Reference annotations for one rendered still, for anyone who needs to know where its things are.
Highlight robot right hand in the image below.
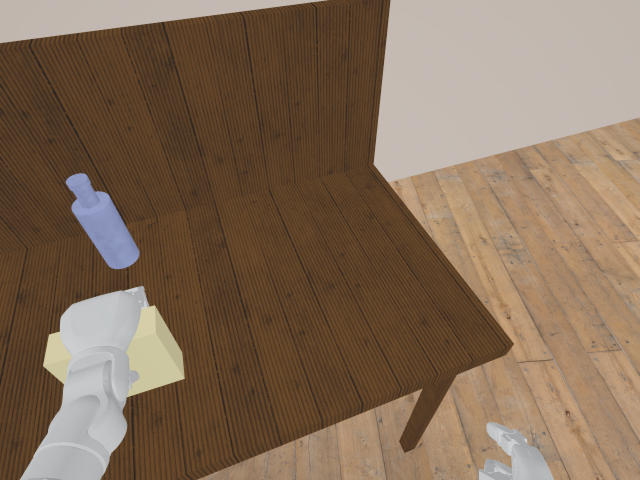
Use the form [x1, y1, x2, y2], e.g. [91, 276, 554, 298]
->
[479, 422, 554, 480]

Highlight robot left hand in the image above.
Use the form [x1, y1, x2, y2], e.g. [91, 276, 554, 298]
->
[60, 286, 149, 389]

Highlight left robot forearm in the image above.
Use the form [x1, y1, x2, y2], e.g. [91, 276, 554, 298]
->
[20, 346, 129, 480]

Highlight sponge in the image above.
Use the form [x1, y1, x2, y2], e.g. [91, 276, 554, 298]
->
[43, 305, 185, 397]

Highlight table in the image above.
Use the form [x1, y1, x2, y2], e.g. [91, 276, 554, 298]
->
[0, 0, 514, 480]

